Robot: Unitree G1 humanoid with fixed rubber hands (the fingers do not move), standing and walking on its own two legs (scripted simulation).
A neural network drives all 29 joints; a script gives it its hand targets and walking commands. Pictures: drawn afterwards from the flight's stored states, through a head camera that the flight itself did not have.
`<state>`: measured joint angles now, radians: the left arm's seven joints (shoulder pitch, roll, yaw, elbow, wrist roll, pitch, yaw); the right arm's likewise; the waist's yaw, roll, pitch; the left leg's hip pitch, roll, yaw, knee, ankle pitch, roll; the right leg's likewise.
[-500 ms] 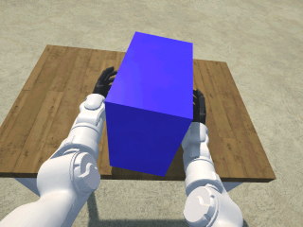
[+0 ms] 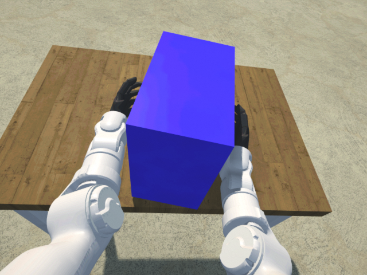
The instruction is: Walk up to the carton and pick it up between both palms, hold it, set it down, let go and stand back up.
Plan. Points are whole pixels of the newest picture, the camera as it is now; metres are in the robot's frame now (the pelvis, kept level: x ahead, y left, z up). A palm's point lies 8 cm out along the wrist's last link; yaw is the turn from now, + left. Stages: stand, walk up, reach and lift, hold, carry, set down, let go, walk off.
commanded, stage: set down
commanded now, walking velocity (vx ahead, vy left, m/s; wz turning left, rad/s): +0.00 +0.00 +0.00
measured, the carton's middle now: (181, 124) +0.46 -0.05 +0.03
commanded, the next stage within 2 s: none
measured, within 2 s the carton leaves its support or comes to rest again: neither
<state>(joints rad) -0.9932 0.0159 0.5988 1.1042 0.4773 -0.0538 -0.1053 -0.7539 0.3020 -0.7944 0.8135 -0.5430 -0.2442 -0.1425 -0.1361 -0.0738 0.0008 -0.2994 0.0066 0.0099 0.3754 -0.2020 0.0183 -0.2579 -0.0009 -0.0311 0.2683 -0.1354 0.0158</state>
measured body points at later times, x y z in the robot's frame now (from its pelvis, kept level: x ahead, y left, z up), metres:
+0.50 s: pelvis +0.00 +0.00 +0.00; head +0.08 +0.05 +0.44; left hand +0.48 +0.09 +0.06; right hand +0.39 -0.17 +0.06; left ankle -0.02 +0.10 -0.75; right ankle -0.01 -0.13 -0.75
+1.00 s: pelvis -0.01 +0.01 -0.02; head +0.08 +0.06 +0.41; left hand +0.49 +0.12 +0.03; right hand +0.40 -0.18 +0.03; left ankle -0.02 +0.10 -0.75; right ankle -0.01 -0.13 -0.75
